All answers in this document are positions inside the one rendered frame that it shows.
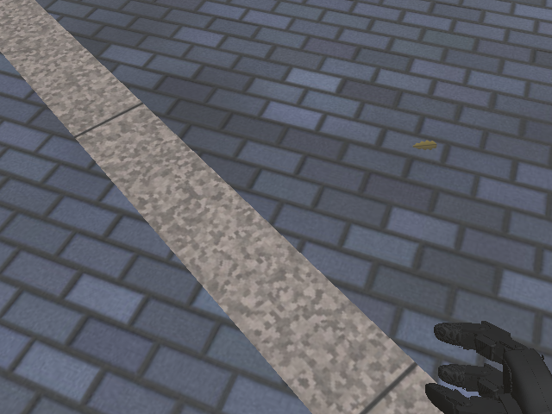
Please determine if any robot right hand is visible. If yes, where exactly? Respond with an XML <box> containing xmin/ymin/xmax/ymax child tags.
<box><xmin>425</xmin><ymin>321</ymin><xmax>552</xmax><ymax>414</ymax></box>

